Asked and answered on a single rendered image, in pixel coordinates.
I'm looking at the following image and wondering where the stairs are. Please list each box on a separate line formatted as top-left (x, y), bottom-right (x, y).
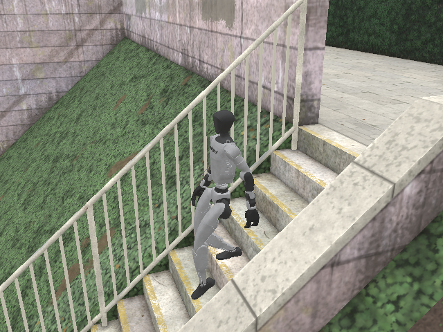
top-left (91, 128), bottom-right (356, 332)

